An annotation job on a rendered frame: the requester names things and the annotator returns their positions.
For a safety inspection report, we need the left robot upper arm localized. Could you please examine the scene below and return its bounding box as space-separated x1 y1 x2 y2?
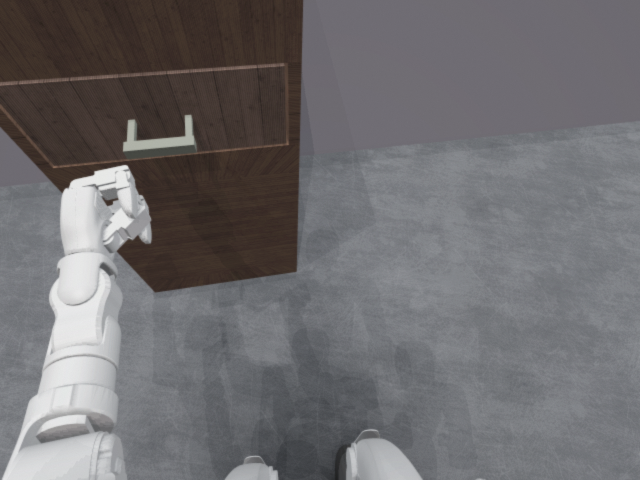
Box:
6 431 127 480

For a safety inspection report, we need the drawer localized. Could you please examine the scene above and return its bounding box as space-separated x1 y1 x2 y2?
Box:
0 63 286 166

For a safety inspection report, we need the robot shin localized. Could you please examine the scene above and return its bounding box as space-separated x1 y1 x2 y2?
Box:
244 456 266 465
346 430 380 480

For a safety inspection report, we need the robot left hand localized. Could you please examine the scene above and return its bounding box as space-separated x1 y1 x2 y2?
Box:
60 165 152 262

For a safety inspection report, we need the handle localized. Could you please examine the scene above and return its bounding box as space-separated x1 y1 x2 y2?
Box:
123 115 197 159

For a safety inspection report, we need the robot left forearm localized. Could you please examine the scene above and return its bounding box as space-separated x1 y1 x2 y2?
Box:
2 252 123 480

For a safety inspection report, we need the cabinet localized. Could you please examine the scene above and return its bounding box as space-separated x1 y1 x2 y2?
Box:
0 0 303 293

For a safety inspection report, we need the robot right shin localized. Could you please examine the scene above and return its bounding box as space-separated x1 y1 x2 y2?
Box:
346 430 380 480

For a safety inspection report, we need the robot left shin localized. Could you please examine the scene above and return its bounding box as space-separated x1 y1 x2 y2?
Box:
244 456 266 465

